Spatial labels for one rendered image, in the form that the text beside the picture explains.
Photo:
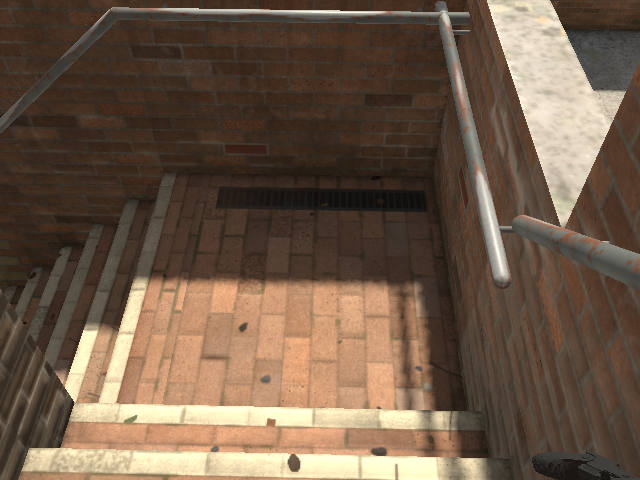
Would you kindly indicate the right robot hand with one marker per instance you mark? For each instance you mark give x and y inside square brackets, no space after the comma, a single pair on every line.
[577,466]

